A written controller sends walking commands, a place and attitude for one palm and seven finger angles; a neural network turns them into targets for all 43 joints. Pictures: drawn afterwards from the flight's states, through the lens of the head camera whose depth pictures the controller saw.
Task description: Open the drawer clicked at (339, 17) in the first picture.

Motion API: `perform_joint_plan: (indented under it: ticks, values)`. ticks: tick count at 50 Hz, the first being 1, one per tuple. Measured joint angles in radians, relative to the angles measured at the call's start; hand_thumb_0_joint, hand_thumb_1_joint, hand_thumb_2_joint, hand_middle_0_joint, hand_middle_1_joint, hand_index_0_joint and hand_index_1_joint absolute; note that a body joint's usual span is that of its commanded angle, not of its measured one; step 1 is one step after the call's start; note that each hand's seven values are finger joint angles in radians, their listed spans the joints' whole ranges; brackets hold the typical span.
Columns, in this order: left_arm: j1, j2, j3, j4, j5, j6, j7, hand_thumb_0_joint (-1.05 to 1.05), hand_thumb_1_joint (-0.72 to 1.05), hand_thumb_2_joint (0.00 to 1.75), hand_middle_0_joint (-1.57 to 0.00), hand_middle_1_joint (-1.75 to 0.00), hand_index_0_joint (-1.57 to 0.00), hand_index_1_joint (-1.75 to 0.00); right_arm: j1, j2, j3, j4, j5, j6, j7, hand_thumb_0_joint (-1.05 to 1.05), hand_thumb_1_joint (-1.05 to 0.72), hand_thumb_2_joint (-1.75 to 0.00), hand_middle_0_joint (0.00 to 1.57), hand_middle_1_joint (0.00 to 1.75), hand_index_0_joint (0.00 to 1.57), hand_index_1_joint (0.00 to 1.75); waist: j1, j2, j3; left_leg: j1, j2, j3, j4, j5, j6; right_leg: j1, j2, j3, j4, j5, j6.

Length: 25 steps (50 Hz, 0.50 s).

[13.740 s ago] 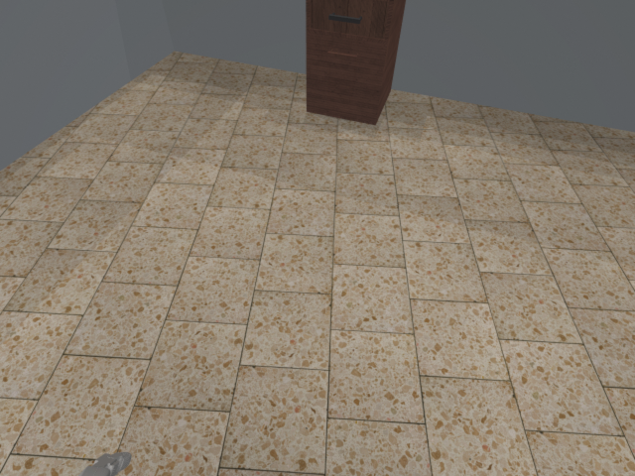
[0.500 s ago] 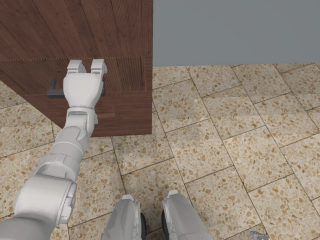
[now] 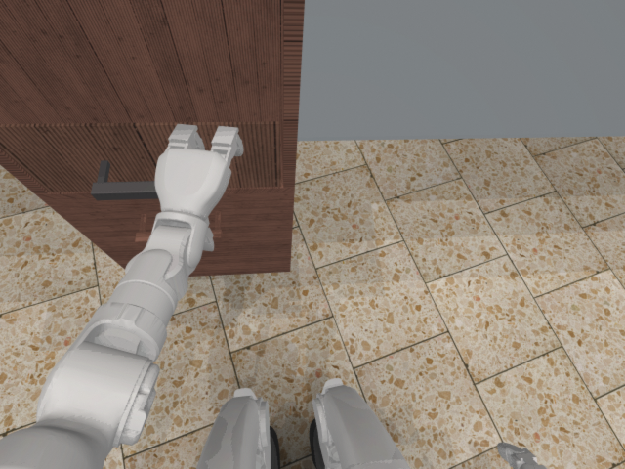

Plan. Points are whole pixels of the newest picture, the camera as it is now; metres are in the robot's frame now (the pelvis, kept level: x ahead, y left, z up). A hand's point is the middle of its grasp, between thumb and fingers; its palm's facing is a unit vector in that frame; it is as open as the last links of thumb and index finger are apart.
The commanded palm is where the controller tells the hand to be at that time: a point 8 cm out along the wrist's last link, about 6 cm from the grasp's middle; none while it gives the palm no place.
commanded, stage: move the hooked fingers above the handle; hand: left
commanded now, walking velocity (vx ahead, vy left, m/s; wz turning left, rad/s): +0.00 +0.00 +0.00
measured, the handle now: (151, 178) +0.54 +0.19 -0.07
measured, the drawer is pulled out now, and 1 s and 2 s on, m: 0.00 0.00 0.00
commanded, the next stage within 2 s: none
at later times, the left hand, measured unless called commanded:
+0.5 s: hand (182, 189) +0.49 +0.14 -0.03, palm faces -0.04 -0.12 -0.99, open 13.8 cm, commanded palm +0.48 +0.16 +0.03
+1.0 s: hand (191, 174) +0.49 +0.12 +0.00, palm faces +0.09 -0.05 -0.99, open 13.7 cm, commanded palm +0.47 +0.17 +0.03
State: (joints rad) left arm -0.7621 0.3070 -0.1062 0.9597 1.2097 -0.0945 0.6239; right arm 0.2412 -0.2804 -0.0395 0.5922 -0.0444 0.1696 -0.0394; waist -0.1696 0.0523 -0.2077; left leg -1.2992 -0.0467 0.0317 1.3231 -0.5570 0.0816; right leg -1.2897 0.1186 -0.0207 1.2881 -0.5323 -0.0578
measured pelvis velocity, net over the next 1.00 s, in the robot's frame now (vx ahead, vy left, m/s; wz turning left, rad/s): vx -0.01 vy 0.00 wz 0.00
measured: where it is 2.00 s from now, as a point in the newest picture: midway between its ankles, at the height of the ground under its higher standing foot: outside the picture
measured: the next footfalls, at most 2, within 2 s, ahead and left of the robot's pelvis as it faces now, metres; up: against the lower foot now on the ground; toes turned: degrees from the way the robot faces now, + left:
none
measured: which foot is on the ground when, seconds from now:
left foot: down 0.00-1.00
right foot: down 0.00-1.00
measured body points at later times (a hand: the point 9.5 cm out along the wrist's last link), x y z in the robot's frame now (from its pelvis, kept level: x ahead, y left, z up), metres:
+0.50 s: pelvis +0.01 +0.00 +0.01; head +0.14 +0.02 +0.44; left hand +0.48 +0.14 +0.03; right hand +0.05 -0.29 -0.10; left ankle +0.02 +0.07 -0.61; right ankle +0.03 -0.09 -0.61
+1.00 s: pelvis -0.01 +0.00 +0.01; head +0.12 +0.01 +0.44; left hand +0.48 +0.12 +0.06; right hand +0.04 -0.27 -0.11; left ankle +0.02 +0.07 -0.61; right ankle +0.03 -0.09 -0.61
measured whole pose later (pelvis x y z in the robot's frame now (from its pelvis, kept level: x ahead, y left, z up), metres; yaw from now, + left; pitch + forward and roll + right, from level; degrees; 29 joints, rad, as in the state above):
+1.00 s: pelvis -0.01 +0.00 +0.01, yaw +0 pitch +28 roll -3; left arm -0.88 0.29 -0.11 1.17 1.19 0.03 0.63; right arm 0.28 -0.25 0.01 0.64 -0.04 0.14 -0.02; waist -0.18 0.07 -0.24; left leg -1.24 -0.04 0.01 1.27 -0.52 0.08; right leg -1.22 0.12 -0.04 1.22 -0.49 -0.06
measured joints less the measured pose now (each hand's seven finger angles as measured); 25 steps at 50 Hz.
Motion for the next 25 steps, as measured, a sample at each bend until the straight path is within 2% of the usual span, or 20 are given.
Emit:
perform_joint_plan:
  ticks: [3, 5, 6, 8, 10, 11, 13, 15, 16, 17, 19, 20, 22, 24, 25]
  values:
    - [-0.009, 0.047, 0.024, 0.013, -0.010, 0.123, 0.086, 0.00, -0.48, 0.30, -0.37, -1.21, -0.32, -1.20, -0.037, 0.019, 0.014, 0.025, 0.011, 0.005, -0.003, 0.00, -0.91, -0.90, 0.20, 0.30, 0.19, 0.30, 0.023, 0.003, 0.042, -0.015, -0.004, 0.018, -0.010, 0.019, 0.003, -0.023, -0.006, 0.017, 0.006, 0.014, 0.005]
    - [-0.029, 0.082, 0.049, 0.048, -0.046, 0.202, 0.085, 0.00, -0.48, 0.30, -0.36, -1.21, -0.32, -1.20, -0.054, 0.038, 0.028, 0.050, 0.022, 0.000, -0.002, 0.00, -0.91, -0.89, 0.20, 0.30, 0.19, 0.30, 0.039, 0.010, 0.064, -0.007, -0.009, 0.018, -0.036, 0.038, 0.001, -0.016, -0.011, 0.018, -0.014, 0.028, 0.008]
    - [-0.042, 0.101, 0.063, 0.073, -0.073, 0.235, 0.064, 0.00, -0.48, 0.30, -0.35, -1.21, -0.32, -1.20, -0.058, 0.049, 0.034, 0.062, 0.028, -0.006, -0.001, 0.01, -0.91, -0.89, 0.20, 0.30, 0.20, 0.30, 0.046, 0.013, 0.070, 0.002, -0.011, 0.014, -0.053, 0.048, -0.001, -0.006, -0.014, 0.017, -0.030, 0.036, 0.008]
    - [-0.077, 0.138, 0.059, 0.129, -0.146, 0.294, -0.018, 0.00, -0.48, 0.30, -0.35, -1.21, -0.32, -1.20, -0.053, 0.072, 0.043, 0.084, 0.041, -0.024, 0.001, 0.01, -0.91, -0.89, 0.20, 0.30, 0.20, 0.30, 0.058, 0.016, 0.074, 0.031, -0.016, 0.001, -0.091, 0.067, -0.004, 0.028, -0.019, 0.008, -0.071, 0.051, 0.007]
    - [-0.112, 0.153, -0.013, 0.163, -0.225, 0.328, -0.137, 0.00, -0.48, 0.30, -0.34, -1.20, -0.32, -1.20, -0.026, 0.091, 0.042, 0.105, 0.049, -0.051, 0.004, 0.01, -0.91, -0.89, 0.20, 0.30, 0.20, 0.30, 0.069, 0.016, 0.064, 0.070, -0.025, -0.023, -0.131, 0.082, -0.010, 0.075, -0.027, -0.009, -0.118, 0.062, 0.003]
    - [-0.126, 0.147, -0.062, 0.172, -0.250, 0.327, -0.192, 0.00, -0.48, 0.30, -0.34, -1.20, -0.32, -1.20, -0.007, 0.097, 0.040, 0.116, 0.050, -0.066, 0.006, 0.01, -0.91, -0.89, 0.20, 0.30, 0.20, 0.30, 0.076, 0.015, 0.053, 0.090, -0.028, -0.038, -0.148, 0.087, -0.012, 0.102, -0.029, -0.021, -0.142, 0.065, 0.000]
    - [-0.150, 0.109, -0.171, 0.189, -0.270, 0.298, -0.274, -0.01, -0.48, 0.30, -0.33, -1.20, -0.32, -1.20, 0.028, 0.099, 0.039, 0.140, 0.048, -0.088, 0.013, 0.01, -0.90, -0.89, 0.20, 0.30, 0.20, 0.30, 0.081, 0.010, 0.028, 0.128, -0.035, -0.066, -0.171, 0.089, -0.017, 0.153, -0.034, -0.045, -0.181, 0.065, -0.005]
    - [-0.170, 0.051, -0.256, 0.212, -0.260, 0.241, -0.331, -0.01, -0.48, 0.30, -0.33, -1.20, -0.31, -1.20, 0.048, 0.093, 0.037, 0.158, 0.042, -0.098, 0.022, 0.01, -0.90, -0.89, 0.21, 0.30, 0.20, 0.30, 0.069, 0.000, 0.009, 0.159, -0.040, -0.087, -0.180, 0.083, -0.020, 0.194, -0.037, -0.063, -0.203, 0.059, -0.008]
    - [-0.176, 0.020, -0.274, 0.220, -0.249, 0.203, -0.352, -0.01, -0.48, 0.30, -0.32, -1.20, -0.31, -1.20, 0.051, 0.088, 0.036, 0.161, 0.037, -0.098, 0.026, 0.01, -0.90, -0.89, 0.21, 0.31, 0.20, 0.30, 0.056, -0.005, 0.001, 0.167, -0.041, -0.094, -0.178, 0.078, -0.020, 0.205, -0.036, -0.069, -0.206, 0.055, -0.010]
    - [-0.177, -0.006, -0.271, 0.222, -0.234, 0.159, -0.369, -0.01, -0.49, 0.30, -0.32, -1.20, -0.31, -1.20, 0.051, 0.080, 0.034, 0.159, 0.030, -0.096, 0.028, 0.01, -0.90, -0.89, 0.21, 0.31, 0.20, 0.30, 0.038, -0.011, -0.007, 0.167, -0.040, -0.096, -0.171, 0.071, -0.020, 0.208, -0.035, -0.071, -0.203, 0.050, -0.011]
    - [-0.164, -0.044, -0.200, 0.201, -0.194, 0.066, -0.377, -0.01, -0.49, 0.30, -0.32, -1.20, -0.31, -1.20, 0.046, 0.062, 0.028, 0.135, 0.019, -0.088, 0.028, 0.00, -0.90, -0.89, 0.21, 0.31, 0.21, 0.30, 0.001, -0.016, -0.022, 0.147, -0.030, -0.090, -0.141, 0.051, -0.018, 0.187, -0.025, -0.068, -0.180, 0.038, -0.013]
    - [-0.139, -0.060, -0.141, 0.184, -0.162, 0.064, -0.340, -0.01, -0.49, 0.30, -0.34, -1.20, -0.31, -1.20, 0.054, 0.049, 0.019, 0.115, 0.013, -0.083, 0.022, 0.00, -0.90, -0.89, 0.21, 0.31, 0.20, 0.30, -0.001, -0.014, -0.032, 0.131, -0.025, -0.084, -0.121, 0.040, -0.016, 0.169, -0.019, -0.064, -0.162, 0.031, -0.012]
    - [-0.078, -0.045, -0.035, 0.138, -0.107, -0.008, -0.273, 0.00, -0.48, 0.30, -0.36, -1.20, -0.31, -1.20, 0.063, 0.019, 0.012, 0.075, 0.001, -0.059, 0.015, 0.00, -0.90, -0.89, 0.21, 0.31, 0.20, 0.30, 0.000, -0.003, -0.051, 0.092, -0.016, -0.066, -0.077, 0.019, -0.010, 0.124, -0.011, -0.052, -0.116, 0.016, -0.010]
    - [-0.040, 0.002, 0.017, 0.109, -0.056, -0.025, -0.191, 0.00, -0.48, 0.30, -0.36, -1.20, -0.31, -1.20, 0.052, 0.000, 0.005, 0.043, -0.006, -0.033, 0.010, 0.00, -0.90, -0.89, 0.20, 0.30, 0.20, 0.30, -0.002, 0.007, -0.050, 0.054, -0.008, -0.044, -0.034, 0.002, -0.004, 0.077, -0.005, -0.036, -0.065, 0.004, -0.005]
    - [-0.033, 0.026, 0.029, 0.104, -0.031, -0.015, -0.142, 0.00, -0.48, 0.30, -0.37, -1.20, -0.31, -1.20, 0.044, -0.003, 0.000, 0.033, -0.007, -0.025, 0.009, 0.00, -0.90, -0.89, 0.20, 0.30, 0.20, 0.30, 0.001, 0.009, -0.040, 0.036, -0.005, -0.034, -0.016, -0.002, -0.001, 0.055, -0.004, -0.029, -0.043, 0.000, -0.002]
